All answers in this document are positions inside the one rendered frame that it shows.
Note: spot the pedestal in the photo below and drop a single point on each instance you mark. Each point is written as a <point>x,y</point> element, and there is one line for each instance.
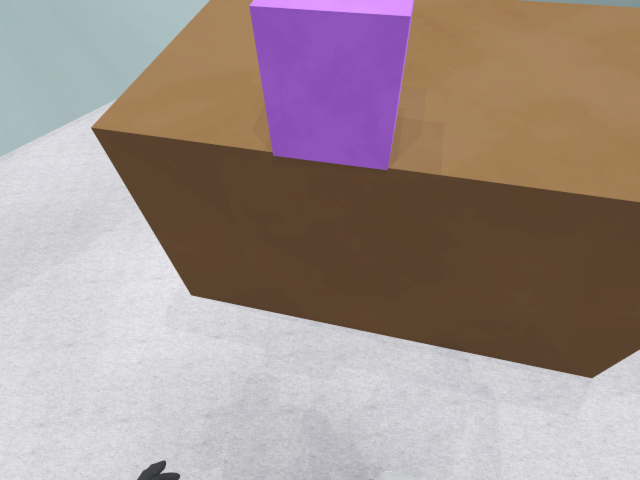
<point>507,224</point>

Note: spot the carton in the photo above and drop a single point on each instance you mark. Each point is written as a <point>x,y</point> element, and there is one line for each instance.
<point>331,73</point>

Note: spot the left robot hand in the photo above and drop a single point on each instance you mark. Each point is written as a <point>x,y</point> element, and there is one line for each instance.
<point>154,470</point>

